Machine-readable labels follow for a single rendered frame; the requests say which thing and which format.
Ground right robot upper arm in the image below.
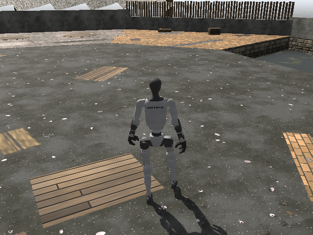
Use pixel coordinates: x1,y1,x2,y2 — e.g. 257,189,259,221
166,99,179,126

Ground left robot upper arm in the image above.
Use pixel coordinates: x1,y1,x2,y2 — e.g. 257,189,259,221
133,99,145,125

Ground robot right forearm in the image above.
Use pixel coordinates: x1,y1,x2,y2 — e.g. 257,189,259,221
175,119,185,142

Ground left robot hand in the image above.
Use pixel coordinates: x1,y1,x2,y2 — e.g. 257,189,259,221
128,136,139,145

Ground right robot hand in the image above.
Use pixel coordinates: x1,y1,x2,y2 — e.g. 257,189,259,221
175,141,186,154

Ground right robot thigh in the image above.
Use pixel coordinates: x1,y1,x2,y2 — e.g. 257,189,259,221
163,136,174,160

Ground robot left forearm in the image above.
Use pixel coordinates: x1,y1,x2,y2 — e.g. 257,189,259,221
129,118,138,137

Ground robot left shin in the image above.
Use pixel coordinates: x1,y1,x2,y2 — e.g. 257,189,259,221
143,166,151,198

